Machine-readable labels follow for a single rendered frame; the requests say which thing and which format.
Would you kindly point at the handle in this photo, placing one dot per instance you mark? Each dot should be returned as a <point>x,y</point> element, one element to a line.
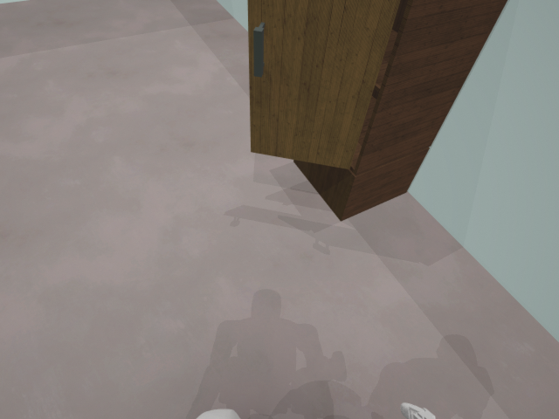
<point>258,50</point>

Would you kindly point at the cupboard door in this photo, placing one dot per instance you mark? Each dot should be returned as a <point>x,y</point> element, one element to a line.
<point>322,59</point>

